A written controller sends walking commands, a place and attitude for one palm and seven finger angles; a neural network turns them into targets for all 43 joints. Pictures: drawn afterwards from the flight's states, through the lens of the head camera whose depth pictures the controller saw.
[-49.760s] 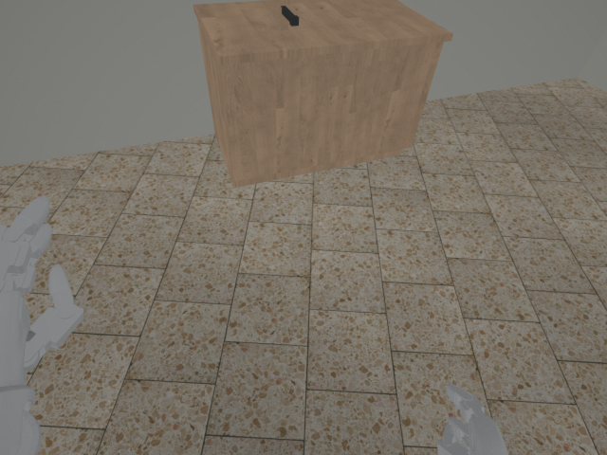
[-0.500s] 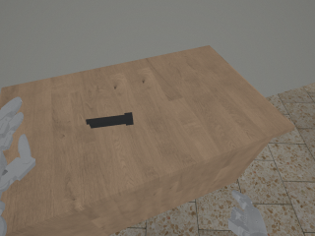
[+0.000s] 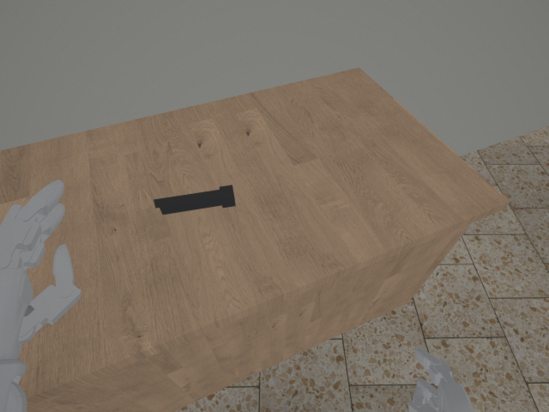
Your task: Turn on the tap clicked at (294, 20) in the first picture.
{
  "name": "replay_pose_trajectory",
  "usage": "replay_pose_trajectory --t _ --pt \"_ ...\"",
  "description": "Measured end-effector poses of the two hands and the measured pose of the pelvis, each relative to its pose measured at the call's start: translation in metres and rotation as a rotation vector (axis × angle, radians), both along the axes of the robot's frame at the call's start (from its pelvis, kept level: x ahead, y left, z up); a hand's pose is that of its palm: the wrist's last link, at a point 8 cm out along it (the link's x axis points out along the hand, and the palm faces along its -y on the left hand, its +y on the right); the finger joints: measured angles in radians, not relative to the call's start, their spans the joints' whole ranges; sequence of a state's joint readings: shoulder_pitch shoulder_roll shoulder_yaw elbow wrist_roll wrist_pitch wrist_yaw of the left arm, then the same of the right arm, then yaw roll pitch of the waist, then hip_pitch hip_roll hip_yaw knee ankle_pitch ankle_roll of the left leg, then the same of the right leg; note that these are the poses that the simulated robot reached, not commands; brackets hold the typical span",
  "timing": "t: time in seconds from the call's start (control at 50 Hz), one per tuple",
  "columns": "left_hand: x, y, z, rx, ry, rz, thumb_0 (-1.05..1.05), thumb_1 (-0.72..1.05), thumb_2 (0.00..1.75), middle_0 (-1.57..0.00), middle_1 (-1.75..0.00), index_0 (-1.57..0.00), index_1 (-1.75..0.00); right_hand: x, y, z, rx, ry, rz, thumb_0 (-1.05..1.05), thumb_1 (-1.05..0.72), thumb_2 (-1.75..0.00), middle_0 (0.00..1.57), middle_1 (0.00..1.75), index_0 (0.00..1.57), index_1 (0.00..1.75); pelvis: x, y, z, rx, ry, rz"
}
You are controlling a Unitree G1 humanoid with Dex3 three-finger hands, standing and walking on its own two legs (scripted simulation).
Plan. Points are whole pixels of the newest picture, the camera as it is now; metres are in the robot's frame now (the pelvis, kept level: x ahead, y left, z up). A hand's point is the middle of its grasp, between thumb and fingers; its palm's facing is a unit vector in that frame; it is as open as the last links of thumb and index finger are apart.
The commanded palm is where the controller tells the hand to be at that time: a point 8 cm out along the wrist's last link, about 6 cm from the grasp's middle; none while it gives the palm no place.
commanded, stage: come to a stop and stand still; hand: left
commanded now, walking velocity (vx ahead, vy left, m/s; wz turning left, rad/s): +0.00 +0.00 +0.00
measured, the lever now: (227, 196) +0.47 +0.11 +0.01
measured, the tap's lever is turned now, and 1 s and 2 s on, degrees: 79 79 79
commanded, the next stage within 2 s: look again from close up in 0.80 s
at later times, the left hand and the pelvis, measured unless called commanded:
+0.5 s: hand out of the picture +0.22 +0.31 +0.17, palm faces +0.40 -0.85 -0.34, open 7.5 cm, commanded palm +0.16 +0.34 +0.18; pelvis +0.00 +0.06 +0.01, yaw +1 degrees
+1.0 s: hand out of the picture +0.22 +0.31 +0.17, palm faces +0.38 -0.84 -0.38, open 7.5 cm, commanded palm +0.16 +0.34 +0.18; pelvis +0.01 +0.06 +0.01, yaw +1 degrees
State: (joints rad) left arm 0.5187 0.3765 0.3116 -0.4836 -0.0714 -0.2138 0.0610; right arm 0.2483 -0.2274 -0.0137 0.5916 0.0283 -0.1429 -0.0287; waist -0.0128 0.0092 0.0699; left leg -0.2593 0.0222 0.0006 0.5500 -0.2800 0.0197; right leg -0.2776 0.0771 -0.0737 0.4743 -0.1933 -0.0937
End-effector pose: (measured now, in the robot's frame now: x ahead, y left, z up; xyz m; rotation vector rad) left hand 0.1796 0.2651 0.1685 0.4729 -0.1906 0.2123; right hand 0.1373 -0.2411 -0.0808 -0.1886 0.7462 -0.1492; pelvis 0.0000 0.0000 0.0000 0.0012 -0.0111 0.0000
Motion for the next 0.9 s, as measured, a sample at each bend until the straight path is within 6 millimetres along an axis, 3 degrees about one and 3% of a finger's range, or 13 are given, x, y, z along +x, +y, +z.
replay_pose_trajectory --t 0.14,0.24,0.42,0.62,0.9 --pt "-0.009 0.052 0.022 0.008 -0.163 0.141 0.02 0.88 0.89 -0.21 -0.3 -0.21 -0.31 0.004 0.032 0.011 -0.034 -0.003 0.077 0.01 -0.91 -0.9 0.2 0.3 0.2 0.3 -0.003 0.017 0.005 -0.007 -0.009 0.007" --pt "-0.007 0.06 0.025 -0.035 -0.202 0.135 0.01 0.89 0.9 -0.2 -0.3 -0.2 -0.31 0.024 0.058 0.019 -0.008 -0.081 0.112 0.01 -0.91 -0.9 0.2 0.3 0.2 0.3 -0.003 0.036 0.006 -0.008 -0.015 0.003" --pt "0.001 0.081 0.003 -0.051 -0.113 0.105 0.01 0.88 0.9 -0.21 -0.3 -0.21 -0.31 0.043 0.093 0.035 -0.003 -0.128 0.141 0.01 -0.9 -0.9 0.2 0.3 0.2 0.3 0.0 0.055 0.008 -0.013 -0.007 0.003" --pt "0.008 0.092 0.024 -0.011 -0.199 0.078 0.02 0.89 0.9 -0.2 -0.3 -0.2 -0.31 0.044 0.102 0.028 -0.024 -0.063 0.147 0.01 -0.9 -0.9 0.2 0.3 0.2 0.3 0.009 0.07 0.007 -0.021 0.001 0.014" --pt "0.008 0.088 0.016 0.003 -0.125 0.075 0.01 0.89 0.9 -0.21 -0.3 -0.21 -0.31 0.038 0.091 0.022 -0.016 -0.026 0.099 0.01 -0.91 -0.9 0.2 0.3 0.2 0.3 0.011 0.066 0.007 -0.02 -0.001 0.018"
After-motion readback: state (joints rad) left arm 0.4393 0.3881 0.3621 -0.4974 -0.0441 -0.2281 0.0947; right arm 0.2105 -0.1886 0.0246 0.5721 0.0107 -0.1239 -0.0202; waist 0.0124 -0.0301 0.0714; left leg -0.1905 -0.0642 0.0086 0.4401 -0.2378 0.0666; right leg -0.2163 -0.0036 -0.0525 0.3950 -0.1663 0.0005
